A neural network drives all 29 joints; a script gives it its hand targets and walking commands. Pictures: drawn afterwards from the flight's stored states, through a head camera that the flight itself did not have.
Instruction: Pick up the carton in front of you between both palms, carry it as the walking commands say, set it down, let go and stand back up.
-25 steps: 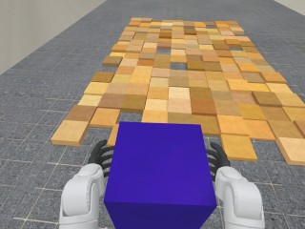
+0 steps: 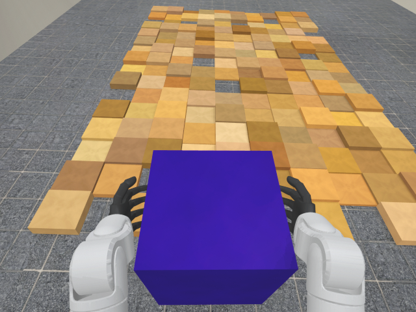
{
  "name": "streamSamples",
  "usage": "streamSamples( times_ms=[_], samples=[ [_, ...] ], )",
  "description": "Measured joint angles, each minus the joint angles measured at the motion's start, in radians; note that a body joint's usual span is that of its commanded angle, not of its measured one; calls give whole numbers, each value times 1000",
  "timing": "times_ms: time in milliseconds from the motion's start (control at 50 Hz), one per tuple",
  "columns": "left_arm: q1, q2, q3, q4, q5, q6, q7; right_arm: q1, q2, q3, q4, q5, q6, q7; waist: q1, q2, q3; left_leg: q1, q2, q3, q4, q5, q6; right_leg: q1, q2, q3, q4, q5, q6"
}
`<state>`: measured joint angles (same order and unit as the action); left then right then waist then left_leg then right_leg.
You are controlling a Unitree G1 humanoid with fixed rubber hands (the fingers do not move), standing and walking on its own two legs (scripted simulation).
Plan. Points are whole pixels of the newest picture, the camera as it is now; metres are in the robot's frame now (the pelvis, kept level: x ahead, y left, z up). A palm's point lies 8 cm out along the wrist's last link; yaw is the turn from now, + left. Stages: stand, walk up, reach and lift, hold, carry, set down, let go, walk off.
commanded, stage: carry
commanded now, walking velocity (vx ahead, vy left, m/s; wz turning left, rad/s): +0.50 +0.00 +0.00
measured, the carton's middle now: (211, 233) +0.29 -0.01 +0.03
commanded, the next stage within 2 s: none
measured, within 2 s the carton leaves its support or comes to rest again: neither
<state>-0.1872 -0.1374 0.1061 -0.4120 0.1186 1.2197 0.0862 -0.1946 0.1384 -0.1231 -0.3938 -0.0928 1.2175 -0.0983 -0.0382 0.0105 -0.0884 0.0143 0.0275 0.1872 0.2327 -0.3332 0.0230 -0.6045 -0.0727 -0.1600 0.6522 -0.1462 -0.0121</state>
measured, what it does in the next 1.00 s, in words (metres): walks ahead: right foot, then left foot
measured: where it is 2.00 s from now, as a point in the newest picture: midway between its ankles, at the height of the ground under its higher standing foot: (185, 160)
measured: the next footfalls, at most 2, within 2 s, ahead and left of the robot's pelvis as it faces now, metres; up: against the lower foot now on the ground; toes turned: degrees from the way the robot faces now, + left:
right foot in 0.10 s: +0.26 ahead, -0.11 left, +0.00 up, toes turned -9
left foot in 0.60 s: +0.55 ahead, +0.08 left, +0.00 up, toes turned +8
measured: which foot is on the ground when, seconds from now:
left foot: down 0.00-0.12, up 0.14-0.58, down 0.60-1.00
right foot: up 0.00-0.08, down 0.10-0.60, up 0.62-0.98, down 1.00-1.00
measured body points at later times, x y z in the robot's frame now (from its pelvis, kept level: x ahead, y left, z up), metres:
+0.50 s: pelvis +0.32 -0.02 +0.00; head +0.35 -0.03 +0.45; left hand +0.69 +0.15 +0.16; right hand +0.70 -0.16 +0.15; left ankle +0.45 +0.11 -0.70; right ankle +0.22 -0.10 -0.74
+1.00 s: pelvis +0.66 +0.00 -0.01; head +0.74 +0.02 +0.43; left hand +1.06 +0.16 +0.13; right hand +1.06 -0.15 +0.14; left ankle +0.52 +0.07 -0.74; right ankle +0.80 -0.08 -0.70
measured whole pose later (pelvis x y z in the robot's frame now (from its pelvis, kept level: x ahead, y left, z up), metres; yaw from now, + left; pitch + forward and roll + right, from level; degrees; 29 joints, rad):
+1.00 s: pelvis +0.66 +0.00 -0.01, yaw +2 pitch +6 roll -2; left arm -0.80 -0.06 0.28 -0.16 0.10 1.29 0.13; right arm -0.78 0.04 -0.31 -0.15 -0.05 1.26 -0.14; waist -0.04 0.00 0.09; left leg -0.14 0.02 0.13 0.51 -0.43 0.06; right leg -0.71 0.02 -0.15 0.73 -0.15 -0.08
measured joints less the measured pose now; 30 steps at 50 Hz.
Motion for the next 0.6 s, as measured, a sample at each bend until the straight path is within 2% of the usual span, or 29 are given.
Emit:
streamSamples(
  times_ms=[80,120,160,180,220,260,320,400,480,560,600],
  samples=[
    [-34,-5,15,-66,-12,22,7,-39,7,-10,-61,3,21,0,18,3,21,86,23,-9,74,-122,-39,66,34,-64,-153,77,-26],
    [-74,-14,23,-62,-16,28,11,-67,-1,-26,-79,4,36,0,36,19,33,35,65,-12,308,-178,-40,103,51,-86,-130,92,-66],
    [-118,-23,34,-37,-16,38,21,-106,-22,-42,-63,13,55,0,58,23,56,-126,54,-100,675,-148,-23,112,51,-92,-64,6,-93],
    [-135,-25,40,-30,-17,46,27,-126,-28,-50,-52,17,64,0,63,18,67,-212,37,-131,823,-130,-9,131,50,-91,-70,-23,-97],
    [-159,-22,51,-25,-19,61,36,-166,-29,-60,-32,18,80,-2,70,9,84,-356,25,-147,968,-72,14,183,51,-88,-121,-32,-83],
    [-190,-9,67,-18,-24,70,37,-211,-26,-66,-10,11,87,-3,76,4,92,-467,35,-142,966,-19,21,235,57,-82,-176,-37,-82],
    [-264,24,87,25,-38,76,38,-290,-38,-70,39,1,87,-5,83,-3,94,-583,51,-132,874,25,19,307,60,-66,-236,-57,-81],
    [-385,77,101,146,-58,84,39,-395,-77,-76,138,-2,98,-13,81,-6,79,-662,64,-117,695,107,8,402,63,-46,-290,-101,-64],
    [-499,114,108,286,-62,96,39,-494,-124,-90,259,14,116,-22,73,-4,66,-662,53,-90,504,193,17,495,66,-30,-306,-173,-38],
    [-603,145,114,412,-61,108,40,-593,-163,-107,388,33,122,-26,59,-13,62,-595,9,-39,355,239,51,561,53,-19,-229,-299,-4],
    [-646,170,121,460,-69,113,42,-650,-169,-111,460,33,114,-32,40,-20,71,-536,-13,-14,319,232,61,526,26,-23,-30,-354,-1]
  ],
)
